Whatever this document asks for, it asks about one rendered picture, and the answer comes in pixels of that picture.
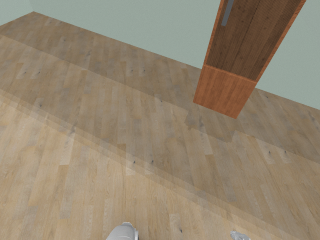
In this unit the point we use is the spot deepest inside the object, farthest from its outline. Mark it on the handle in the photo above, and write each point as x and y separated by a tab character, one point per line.
227	12

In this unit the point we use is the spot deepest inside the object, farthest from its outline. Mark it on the right robot hand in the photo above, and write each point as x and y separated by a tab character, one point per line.
238	236

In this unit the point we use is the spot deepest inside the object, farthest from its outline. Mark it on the cupboard door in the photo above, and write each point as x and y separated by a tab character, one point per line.
253	29

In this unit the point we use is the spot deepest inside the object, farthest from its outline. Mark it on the robot left thigh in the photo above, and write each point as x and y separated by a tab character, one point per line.
124	232

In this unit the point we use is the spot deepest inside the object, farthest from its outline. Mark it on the robot left shin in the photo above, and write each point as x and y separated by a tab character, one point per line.
126	223

